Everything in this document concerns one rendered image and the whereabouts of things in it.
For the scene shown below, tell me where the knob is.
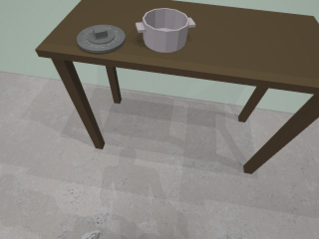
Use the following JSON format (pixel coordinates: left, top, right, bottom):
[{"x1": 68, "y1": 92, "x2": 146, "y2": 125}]
[{"x1": 92, "y1": 25, "x2": 109, "y2": 39}]

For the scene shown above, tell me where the lid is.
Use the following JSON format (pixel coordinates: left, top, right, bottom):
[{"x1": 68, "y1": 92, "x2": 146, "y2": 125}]
[{"x1": 77, "y1": 24, "x2": 126, "y2": 53}]

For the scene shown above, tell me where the table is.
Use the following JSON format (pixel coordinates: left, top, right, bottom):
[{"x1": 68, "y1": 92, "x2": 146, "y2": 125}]
[{"x1": 35, "y1": 0, "x2": 319, "y2": 174}]

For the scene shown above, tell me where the pot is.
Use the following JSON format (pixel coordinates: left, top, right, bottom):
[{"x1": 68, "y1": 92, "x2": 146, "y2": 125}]
[{"x1": 136, "y1": 8, "x2": 196, "y2": 53}]

